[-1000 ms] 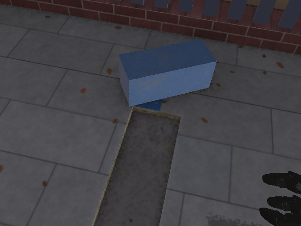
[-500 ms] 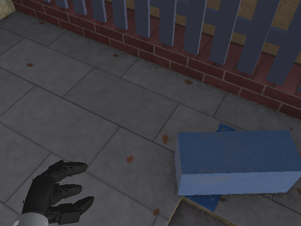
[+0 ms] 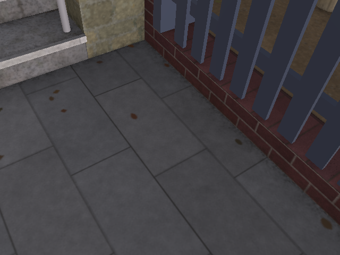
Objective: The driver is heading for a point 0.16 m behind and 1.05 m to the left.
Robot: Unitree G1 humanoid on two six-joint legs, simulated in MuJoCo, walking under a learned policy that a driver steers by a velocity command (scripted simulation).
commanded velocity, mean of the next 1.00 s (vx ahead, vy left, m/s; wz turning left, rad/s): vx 0.66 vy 0.00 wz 0.76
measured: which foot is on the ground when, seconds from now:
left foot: down 0.00-0.24, up 0.26-0.72, down 0.74-1.00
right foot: up 0.00-0.22, down 0.24-0.74, up 0.76-1.00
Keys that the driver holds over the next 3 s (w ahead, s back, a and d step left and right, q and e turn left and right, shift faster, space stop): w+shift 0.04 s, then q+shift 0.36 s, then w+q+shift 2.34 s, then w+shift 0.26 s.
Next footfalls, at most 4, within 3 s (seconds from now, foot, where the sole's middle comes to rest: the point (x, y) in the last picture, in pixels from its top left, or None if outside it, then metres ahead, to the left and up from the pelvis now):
0.24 right None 0.48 -0.11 -0.76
0.74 left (125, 250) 0.50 0.19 -0.76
1.14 right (109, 152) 0.95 0.33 -0.76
1.60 left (6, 147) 0.94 0.80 -0.76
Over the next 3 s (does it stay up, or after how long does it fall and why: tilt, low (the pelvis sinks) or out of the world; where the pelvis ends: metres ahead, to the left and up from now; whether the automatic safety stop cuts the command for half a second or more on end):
stays up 0.45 1.74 0.03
